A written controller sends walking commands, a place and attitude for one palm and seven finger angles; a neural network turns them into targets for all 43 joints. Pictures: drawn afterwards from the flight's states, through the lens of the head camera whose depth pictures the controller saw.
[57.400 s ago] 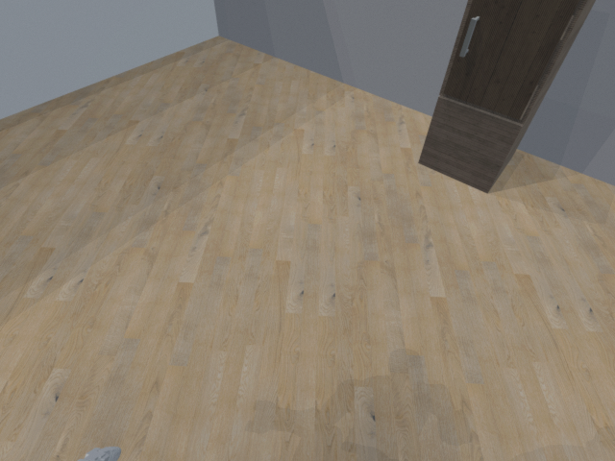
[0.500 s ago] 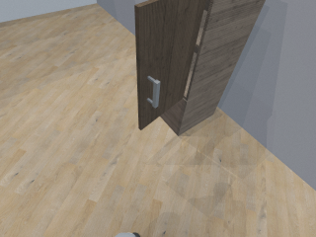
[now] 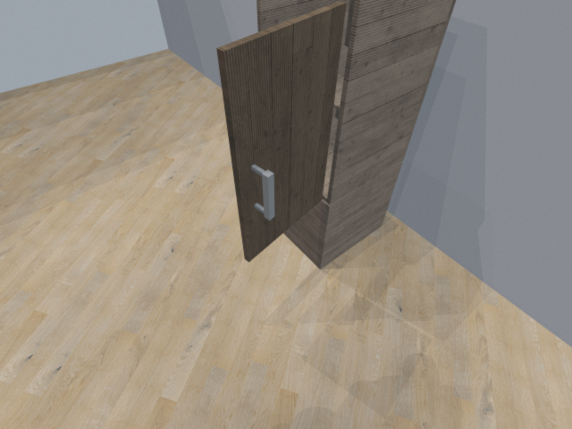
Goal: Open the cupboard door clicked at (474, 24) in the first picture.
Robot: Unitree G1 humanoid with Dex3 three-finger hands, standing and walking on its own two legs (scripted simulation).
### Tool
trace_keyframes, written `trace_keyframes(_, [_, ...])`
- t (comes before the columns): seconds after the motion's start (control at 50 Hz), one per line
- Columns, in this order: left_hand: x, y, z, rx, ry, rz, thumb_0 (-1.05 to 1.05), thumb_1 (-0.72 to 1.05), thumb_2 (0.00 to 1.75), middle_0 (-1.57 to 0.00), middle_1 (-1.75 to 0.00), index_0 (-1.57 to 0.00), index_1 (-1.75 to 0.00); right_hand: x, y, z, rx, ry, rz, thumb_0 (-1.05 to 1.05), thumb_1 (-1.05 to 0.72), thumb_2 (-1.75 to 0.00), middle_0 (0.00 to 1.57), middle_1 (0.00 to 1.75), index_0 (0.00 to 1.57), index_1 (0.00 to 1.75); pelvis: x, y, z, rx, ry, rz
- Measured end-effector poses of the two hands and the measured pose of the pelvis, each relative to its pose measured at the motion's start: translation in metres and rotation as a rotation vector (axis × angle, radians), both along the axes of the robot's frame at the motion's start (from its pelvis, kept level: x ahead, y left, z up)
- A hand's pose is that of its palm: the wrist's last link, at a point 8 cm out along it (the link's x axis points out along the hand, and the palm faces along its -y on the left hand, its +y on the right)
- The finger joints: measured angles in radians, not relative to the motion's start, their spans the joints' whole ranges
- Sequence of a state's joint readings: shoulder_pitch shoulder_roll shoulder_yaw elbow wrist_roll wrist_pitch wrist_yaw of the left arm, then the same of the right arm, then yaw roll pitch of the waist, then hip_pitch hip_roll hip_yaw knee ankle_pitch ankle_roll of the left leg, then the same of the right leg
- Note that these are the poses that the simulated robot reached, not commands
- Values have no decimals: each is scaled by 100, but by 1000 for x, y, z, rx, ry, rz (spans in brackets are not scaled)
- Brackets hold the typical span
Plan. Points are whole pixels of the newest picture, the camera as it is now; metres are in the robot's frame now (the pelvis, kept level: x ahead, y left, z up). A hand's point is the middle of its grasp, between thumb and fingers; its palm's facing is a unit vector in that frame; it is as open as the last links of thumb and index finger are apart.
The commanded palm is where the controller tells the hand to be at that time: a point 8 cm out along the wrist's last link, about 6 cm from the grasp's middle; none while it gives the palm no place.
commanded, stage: let the arm hang, fingers relaxed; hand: left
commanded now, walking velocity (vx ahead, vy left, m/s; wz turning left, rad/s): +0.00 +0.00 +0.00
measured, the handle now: (262, 192) +0.63 +0.09 -0.09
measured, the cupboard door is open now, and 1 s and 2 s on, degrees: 100 100 100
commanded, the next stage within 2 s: look to check the result in 0.12 s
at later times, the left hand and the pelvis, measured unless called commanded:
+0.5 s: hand out of the picture +0.01 +0.16 -0.17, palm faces +0.03 -0.98 -0.21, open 7.4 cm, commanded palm none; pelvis +0.03 -0.01 +0.00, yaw -1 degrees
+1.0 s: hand out of the picture +0.02 +0.14 -0.18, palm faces +0.04 -0.98 -0.19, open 7.4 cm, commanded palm none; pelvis +0.04 -0.02 +0.00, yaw -1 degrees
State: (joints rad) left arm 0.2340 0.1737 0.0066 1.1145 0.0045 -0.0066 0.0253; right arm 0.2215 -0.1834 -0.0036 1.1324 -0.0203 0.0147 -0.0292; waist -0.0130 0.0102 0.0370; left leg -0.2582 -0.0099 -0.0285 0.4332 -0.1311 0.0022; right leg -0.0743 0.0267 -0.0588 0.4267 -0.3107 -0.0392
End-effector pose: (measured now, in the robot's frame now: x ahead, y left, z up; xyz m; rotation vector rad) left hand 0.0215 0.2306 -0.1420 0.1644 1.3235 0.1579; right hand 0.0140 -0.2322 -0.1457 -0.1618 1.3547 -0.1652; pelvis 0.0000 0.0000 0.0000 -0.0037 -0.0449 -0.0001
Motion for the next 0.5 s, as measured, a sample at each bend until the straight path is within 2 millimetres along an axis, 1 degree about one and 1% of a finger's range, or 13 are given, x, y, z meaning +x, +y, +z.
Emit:
trace_keyframes(0.08, [15, -7, -1, -13, -19, -10, 0, 91, 90, -20, -29, -20, -30, 2, -4, 2, -7, 8, -4, 1, -91, -90, 20, 30, 20, 30, 5, -3, 0, 0, 2, -2])
trace_keyframes(0.18, [17, -10, -2, -13, 1, -5, 0, 91, 90, -20, -29, -20, -30, 1, -4, 2, -4, 32, -8, 1, -90, -90, 20, 30, 20, 30, 11, -6, 1, 1, 5, -3])
trace_keyframes(0.34, [-1, -12, -1, -5, 76, 20, 0, 91, 90, -20, -29, -20, -30, 1, 1, -1, 15, 67, -11, 1, -90, -90, 20, 30, 20, 30, 19, -9, 1, 4, 9, -5])
trace_keyframes(0.5, [-18, -18, -1, -8, 135, 39, 0, 91, 90, -20, -29, -20, -30, 9, 1, -2, 20, 66, -10, 1, -91, -90, 20, 30, 20, 30, 25, -11, 1, 8, 8, -9])
